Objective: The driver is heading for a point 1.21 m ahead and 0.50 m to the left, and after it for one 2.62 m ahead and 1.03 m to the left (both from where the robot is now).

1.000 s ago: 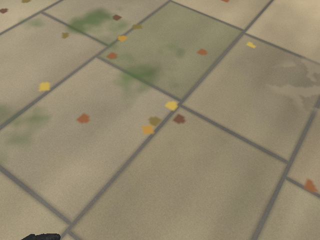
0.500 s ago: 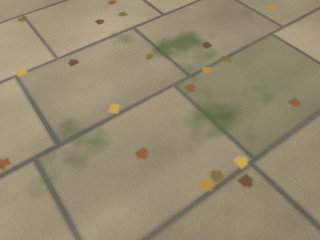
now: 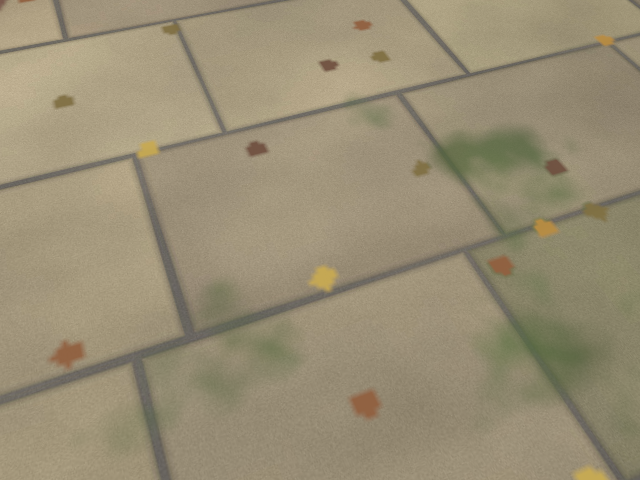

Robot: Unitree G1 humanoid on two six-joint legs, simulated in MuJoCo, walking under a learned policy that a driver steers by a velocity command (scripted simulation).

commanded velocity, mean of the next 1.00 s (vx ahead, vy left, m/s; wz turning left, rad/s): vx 0.50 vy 0.00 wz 0.60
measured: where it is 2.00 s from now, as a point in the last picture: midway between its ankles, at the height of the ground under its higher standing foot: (125, 276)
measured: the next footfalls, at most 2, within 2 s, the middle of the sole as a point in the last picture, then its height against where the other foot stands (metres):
right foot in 0.28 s outside the picture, level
left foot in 0.78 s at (210, 454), level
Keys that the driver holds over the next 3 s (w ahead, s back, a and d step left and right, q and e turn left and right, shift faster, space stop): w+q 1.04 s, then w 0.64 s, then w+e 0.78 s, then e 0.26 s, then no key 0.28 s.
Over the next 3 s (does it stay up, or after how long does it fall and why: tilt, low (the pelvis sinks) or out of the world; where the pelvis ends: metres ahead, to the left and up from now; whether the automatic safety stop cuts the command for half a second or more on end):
stays up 1.35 0.67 -0.01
